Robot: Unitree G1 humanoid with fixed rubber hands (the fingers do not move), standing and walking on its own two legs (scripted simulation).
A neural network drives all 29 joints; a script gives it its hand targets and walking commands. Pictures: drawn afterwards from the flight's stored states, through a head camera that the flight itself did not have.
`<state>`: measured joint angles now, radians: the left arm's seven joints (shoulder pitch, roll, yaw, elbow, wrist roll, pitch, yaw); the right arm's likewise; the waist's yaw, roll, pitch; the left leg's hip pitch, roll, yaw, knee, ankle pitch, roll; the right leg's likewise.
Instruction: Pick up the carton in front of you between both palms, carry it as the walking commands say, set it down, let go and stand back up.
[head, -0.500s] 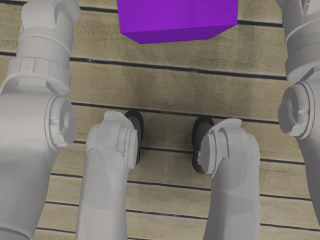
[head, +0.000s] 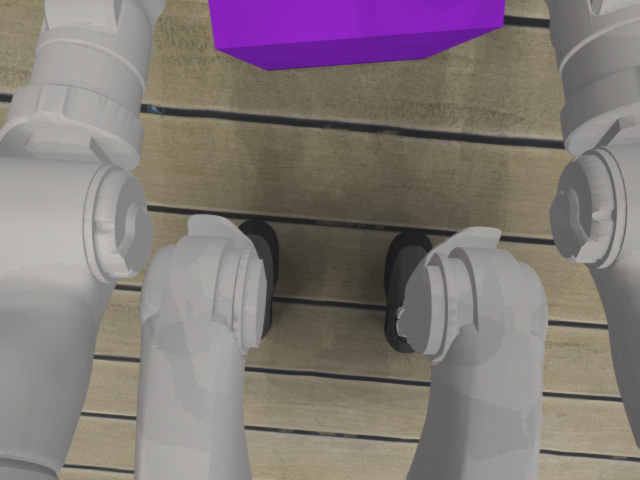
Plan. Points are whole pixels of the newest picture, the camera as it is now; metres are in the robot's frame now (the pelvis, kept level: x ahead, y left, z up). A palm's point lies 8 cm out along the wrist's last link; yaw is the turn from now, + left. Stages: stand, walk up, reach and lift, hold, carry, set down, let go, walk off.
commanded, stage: reach and lift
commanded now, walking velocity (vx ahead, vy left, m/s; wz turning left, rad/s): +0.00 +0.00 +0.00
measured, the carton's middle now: out of the picture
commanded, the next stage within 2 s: none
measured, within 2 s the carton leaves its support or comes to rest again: leaves its support in 0.58 s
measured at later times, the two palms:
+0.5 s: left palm out of the picture +0.56 +0.16 -0.17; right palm out of the picture +0.58 -0.15 -0.17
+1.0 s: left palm out of the picture +0.50 +0.14 +0.02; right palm out of the picture +0.50 -0.16 +0.02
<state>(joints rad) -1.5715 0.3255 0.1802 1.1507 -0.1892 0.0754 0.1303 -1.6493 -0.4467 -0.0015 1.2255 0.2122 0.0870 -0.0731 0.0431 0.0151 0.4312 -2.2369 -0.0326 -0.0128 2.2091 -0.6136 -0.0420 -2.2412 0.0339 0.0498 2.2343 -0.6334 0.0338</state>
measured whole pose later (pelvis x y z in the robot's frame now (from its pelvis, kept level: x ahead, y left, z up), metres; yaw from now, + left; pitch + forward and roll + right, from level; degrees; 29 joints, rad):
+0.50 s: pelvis +0.00 +0.00 -0.01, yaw +0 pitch +34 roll +2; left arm -1.54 0.27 0.31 0.98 -0.06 0.22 0.05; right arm -1.61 -0.35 -0.18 1.06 0.05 0.22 -0.03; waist 0.04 0.01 0.47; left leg -2.23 -0.03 -0.02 2.24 -0.61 -0.05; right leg -2.23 0.04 0.04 2.26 -0.63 0.02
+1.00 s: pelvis -0.02 +0.01 +0.09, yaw -2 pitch +43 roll +1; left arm -1.22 0.02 0.59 0.78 0.27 0.38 0.07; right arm -1.26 -0.09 -0.49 0.86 -0.27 0.38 -0.01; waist 0.02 0.00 -0.07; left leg -2.12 -0.07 -0.05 1.86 -0.49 -0.05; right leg -2.12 0.07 0.07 1.86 -0.49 0.05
